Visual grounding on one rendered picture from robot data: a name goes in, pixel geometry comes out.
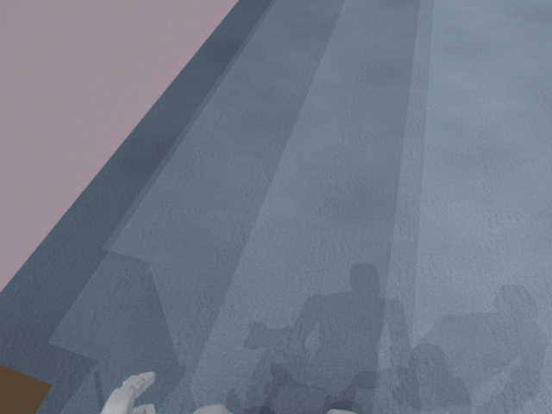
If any robot left hand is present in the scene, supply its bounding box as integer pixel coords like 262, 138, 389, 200
100, 372, 156, 414

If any cupboard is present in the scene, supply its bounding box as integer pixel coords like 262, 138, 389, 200
0, 365, 52, 414

